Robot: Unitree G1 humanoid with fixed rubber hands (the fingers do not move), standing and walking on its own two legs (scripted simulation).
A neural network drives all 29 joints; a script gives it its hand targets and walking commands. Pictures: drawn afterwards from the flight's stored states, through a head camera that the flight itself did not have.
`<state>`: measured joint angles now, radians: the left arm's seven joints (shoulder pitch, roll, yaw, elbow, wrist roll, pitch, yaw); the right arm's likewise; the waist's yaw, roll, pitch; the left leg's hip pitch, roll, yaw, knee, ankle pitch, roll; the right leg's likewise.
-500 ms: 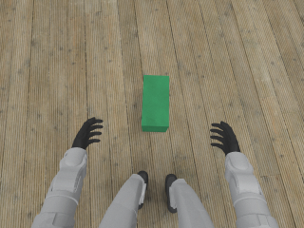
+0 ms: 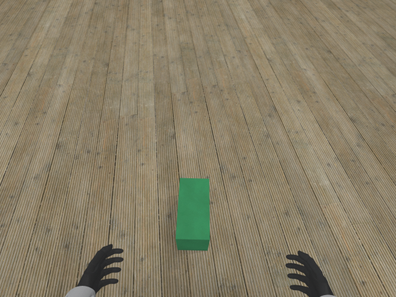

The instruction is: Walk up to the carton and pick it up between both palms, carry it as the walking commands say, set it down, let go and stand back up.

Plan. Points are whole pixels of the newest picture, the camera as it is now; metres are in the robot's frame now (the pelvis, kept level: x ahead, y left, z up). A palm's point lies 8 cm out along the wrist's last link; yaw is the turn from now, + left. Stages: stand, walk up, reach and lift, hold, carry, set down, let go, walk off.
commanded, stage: let go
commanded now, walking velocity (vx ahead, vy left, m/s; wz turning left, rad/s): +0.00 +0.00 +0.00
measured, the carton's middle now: (193, 213) +0.53 +0.04 -0.68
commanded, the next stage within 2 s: stand in 0.30 s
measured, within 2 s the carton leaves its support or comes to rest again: neither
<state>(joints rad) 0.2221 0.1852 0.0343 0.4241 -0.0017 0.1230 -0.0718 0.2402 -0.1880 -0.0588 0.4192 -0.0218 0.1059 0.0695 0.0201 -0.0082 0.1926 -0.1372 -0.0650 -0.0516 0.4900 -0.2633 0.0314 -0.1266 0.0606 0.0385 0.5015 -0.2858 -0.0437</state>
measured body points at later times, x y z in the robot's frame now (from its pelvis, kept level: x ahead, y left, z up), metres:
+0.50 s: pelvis +0.04 -0.01 -0.01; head -0.03 -0.01 +0.44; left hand +0.16 +0.25 -0.10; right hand +0.16 -0.27 -0.10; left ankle +0.01 +0.10 -0.74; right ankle +0.00 -0.09 -0.74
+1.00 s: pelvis -0.02 -0.01 +0.00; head -0.09 -0.01 +0.44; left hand +0.03 +0.25 -0.13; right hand +0.01 -0.28 -0.14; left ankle +0.01 +0.10 -0.74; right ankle +0.00 -0.09 -0.74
